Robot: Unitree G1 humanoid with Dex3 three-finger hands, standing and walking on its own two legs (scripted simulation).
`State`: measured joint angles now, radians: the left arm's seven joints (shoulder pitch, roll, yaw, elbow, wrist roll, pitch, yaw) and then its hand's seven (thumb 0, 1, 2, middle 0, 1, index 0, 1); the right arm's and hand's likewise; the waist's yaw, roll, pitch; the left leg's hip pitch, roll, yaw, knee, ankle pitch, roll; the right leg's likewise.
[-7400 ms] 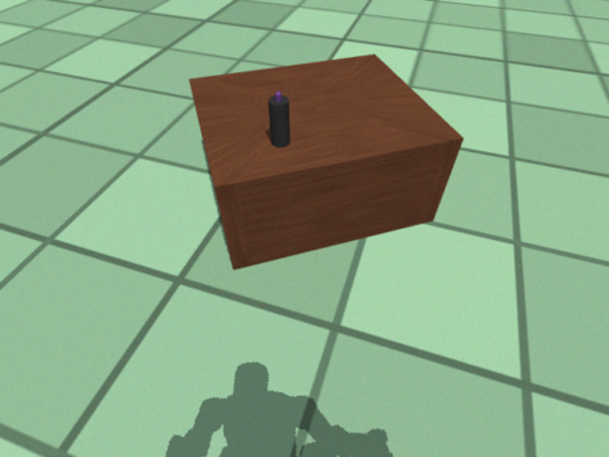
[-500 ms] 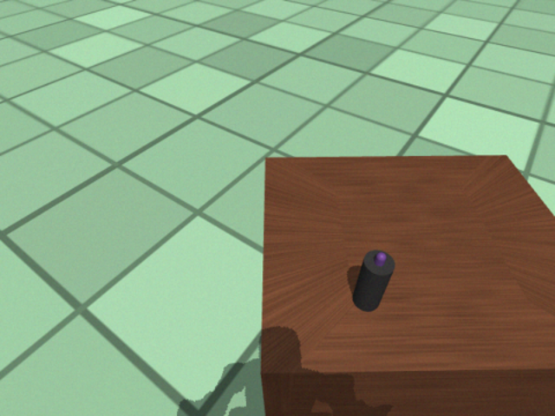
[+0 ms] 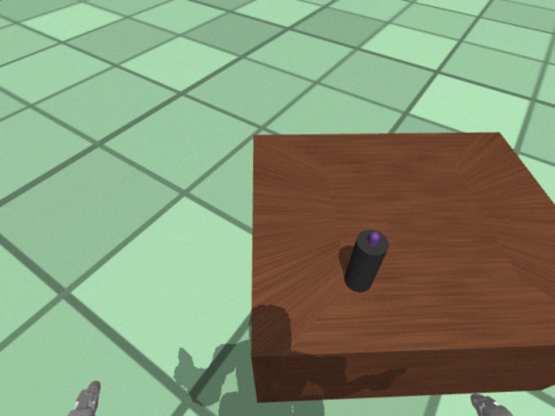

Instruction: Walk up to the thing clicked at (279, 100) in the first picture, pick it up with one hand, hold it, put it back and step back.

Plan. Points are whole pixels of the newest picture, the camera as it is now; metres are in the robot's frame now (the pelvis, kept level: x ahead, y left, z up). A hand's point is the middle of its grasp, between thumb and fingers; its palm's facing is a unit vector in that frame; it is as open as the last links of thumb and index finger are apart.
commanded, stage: go down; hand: right
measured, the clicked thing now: (366, 259) +0.52 -0.20 -0.21
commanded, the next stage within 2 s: none
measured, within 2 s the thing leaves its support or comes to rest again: neither
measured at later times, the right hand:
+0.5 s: hand out of the picture +0.16 -0.26 -0.12, palm faces +0.03 +0.94 -0.33, open 17.6 cm
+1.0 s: hand out of the picture +0.16 -0.27 -0.10, palm faces +0.05 +0.95 -0.32, open 17.4 cm
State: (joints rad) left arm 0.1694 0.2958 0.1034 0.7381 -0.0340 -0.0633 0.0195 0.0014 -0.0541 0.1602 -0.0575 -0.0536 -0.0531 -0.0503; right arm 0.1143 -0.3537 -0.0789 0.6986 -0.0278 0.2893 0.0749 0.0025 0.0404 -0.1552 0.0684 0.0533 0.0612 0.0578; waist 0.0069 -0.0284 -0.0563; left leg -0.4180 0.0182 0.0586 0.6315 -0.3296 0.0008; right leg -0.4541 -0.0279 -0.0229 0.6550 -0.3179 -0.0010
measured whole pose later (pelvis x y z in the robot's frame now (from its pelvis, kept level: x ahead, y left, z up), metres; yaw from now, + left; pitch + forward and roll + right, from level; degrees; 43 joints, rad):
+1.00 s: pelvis +0.01 -0.01 -0.03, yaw -1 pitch +10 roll +2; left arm 0.36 0.26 0.06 0.38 -0.02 -0.10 0.13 -0.01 -0.52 0.04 -0.07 -0.05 -0.06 -0.05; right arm 0.34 -0.39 -0.16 0.21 0.01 0.45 0.11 -0.01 0.52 -0.03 0.05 0.05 0.06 0.06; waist 0.01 -0.03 -0.14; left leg -0.57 0.03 0.08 0.87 -0.47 -0.01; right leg -0.63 -0.03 0.00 0.91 -0.46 0.00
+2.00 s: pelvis -0.01 +0.00 -0.03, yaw +0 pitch +13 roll +2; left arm 0.28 0.27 -0.03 0.49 0.01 -0.20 0.14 -0.01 -0.53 0.05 -0.06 -0.05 -0.05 -0.05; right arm -0.47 -0.77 -0.53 1.08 0.12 -0.12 0.50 -0.01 0.52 -0.03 0.06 0.05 0.05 0.05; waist 0.08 0.02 -0.09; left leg -0.66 0.00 0.07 0.82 -0.40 0.00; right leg -0.71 -0.05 0.00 0.88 -0.40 0.00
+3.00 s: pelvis -0.03 -0.02 -0.07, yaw +2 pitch +21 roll +5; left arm 0.28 0.27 -0.06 0.27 0.04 -0.22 0.05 -0.01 -0.54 0.06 -0.06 -0.03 -0.04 -0.04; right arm -0.72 -0.85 -0.61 1.33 0.21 -0.42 0.57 -0.01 0.60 -0.03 0.06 0.05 0.06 0.05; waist 0.18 0.04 -0.12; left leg -0.96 -0.01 0.08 1.04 -0.44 -0.01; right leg -1.04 -0.06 0.02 1.13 -0.46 -0.02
